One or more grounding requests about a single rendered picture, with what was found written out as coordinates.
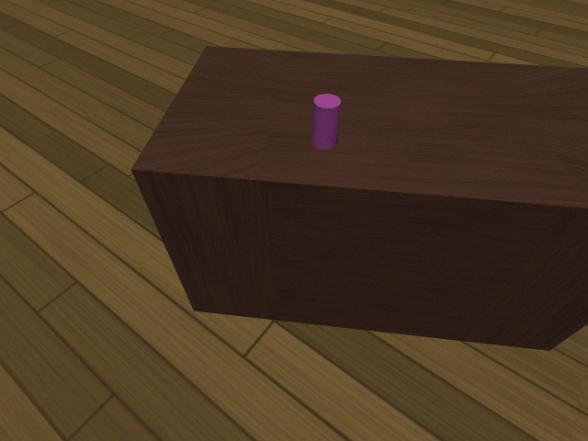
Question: can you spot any can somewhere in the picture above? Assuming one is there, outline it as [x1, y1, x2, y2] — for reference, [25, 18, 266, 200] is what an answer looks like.
[311, 94, 341, 150]

